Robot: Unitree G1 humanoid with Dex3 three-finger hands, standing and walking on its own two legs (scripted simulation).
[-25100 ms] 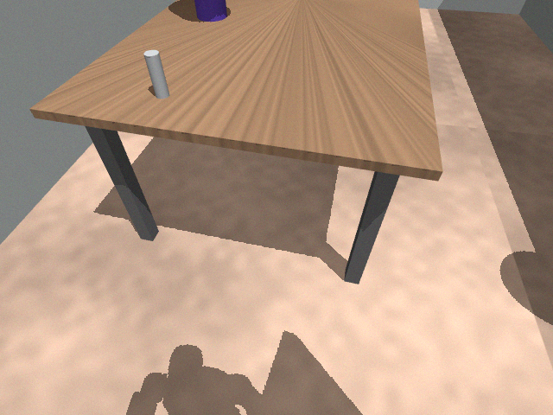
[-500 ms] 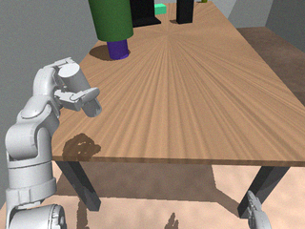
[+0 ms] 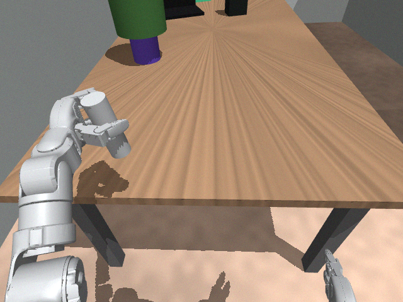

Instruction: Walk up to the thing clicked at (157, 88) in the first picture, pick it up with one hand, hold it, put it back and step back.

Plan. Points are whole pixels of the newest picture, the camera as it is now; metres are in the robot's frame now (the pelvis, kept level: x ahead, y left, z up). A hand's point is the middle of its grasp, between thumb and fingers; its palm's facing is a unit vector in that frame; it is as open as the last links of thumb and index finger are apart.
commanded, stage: crouch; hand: left
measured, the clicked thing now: (108, 127) +0.38 +0.18 +0.20
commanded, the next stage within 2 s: lower in 1.20 s
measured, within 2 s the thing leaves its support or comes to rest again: rests again in 1.94 s
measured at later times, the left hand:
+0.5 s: hand (106, 121) +0.46 +0.22 +0.16, palm faces +0.20 -0.98 +0.00, open 8.0 cm
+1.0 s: hand (113, 123) +0.49 +0.23 +0.12, palm faces +0.20 -0.98 +0.00, open 8.0 cm
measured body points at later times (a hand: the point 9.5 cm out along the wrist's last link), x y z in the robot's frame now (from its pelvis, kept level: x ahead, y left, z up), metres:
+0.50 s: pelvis +0.01 +0.01 +0.00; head +0.03 +0.01 +0.45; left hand +0.44 +0.27 +0.16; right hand +0.15 -0.25 -0.07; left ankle +0.04 +0.14 -0.72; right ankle +0.01 -0.14 -0.72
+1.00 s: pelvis +0.02 +0.01 -0.01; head +0.07 +0.02 +0.43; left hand +0.48 +0.28 +0.13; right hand +0.16 -0.25 -0.08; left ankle +0.04 +0.14 -0.72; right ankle +0.01 -0.14 -0.72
